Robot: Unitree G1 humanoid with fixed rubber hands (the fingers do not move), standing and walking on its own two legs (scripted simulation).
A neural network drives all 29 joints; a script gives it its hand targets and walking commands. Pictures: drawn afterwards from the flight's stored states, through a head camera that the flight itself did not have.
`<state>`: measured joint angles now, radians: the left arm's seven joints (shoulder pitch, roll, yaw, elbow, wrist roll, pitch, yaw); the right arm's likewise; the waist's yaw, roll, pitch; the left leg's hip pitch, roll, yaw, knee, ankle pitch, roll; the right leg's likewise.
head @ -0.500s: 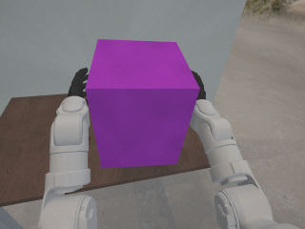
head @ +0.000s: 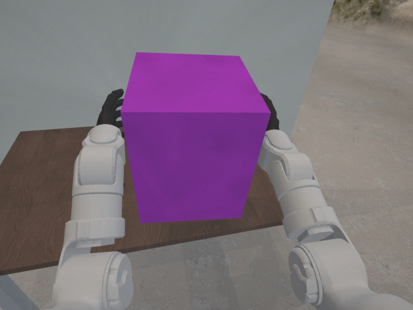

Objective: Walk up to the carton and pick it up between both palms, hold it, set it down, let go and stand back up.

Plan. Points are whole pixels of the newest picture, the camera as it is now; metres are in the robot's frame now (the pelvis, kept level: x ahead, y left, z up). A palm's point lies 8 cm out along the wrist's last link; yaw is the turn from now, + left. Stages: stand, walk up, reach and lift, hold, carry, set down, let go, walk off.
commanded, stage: hold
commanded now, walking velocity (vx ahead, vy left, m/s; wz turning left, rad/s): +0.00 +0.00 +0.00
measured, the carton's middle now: (190, 138) +0.39 +0.01 +0.19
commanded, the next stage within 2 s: none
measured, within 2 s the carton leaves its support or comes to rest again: neither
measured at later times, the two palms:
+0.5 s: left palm (114, 132) +0.38 +0.15 +0.21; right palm (267, 133) +0.38 -0.14 +0.21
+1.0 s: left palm (108, 132) +0.37 +0.16 +0.22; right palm (267, 134) +0.37 -0.14 +0.21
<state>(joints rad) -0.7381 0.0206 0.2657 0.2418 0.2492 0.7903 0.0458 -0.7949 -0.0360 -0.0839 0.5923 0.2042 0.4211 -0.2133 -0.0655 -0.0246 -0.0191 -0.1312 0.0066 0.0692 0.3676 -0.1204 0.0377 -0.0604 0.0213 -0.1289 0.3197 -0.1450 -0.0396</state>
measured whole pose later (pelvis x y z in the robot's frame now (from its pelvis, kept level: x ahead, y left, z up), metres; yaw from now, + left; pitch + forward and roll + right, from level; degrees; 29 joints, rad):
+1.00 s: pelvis +0.01 +0.00 +0.00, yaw +1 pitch -8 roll -1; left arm -0.69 0.01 0.26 0.14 0.26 0.83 0.03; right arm -0.75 -0.03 -0.07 0.50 0.23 0.45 -0.23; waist -0.08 -0.03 0.00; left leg -0.10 0.00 0.06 0.37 -0.13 0.03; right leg -0.02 0.02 -0.14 0.31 -0.15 -0.04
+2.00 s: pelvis +0.01 +0.00 +0.00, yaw +0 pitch -8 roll -1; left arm -0.67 0.01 0.25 0.11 0.25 0.83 0.03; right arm -0.72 -0.04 -0.04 0.46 0.25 0.45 -0.25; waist -0.09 -0.02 0.00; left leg -0.11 0.00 0.06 0.38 -0.14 0.04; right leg -0.03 0.02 -0.13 0.32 -0.16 -0.04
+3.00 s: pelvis +0.02 -0.01 +0.00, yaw +1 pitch -7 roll -1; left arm -0.63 0.02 0.23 0.06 0.23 0.83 0.04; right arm -0.71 -0.04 -0.03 0.43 0.27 0.45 -0.26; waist -0.09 -0.02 0.00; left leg -0.11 0.01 0.04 0.38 -0.15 0.02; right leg -0.02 0.03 -0.14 0.31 -0.17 -0.04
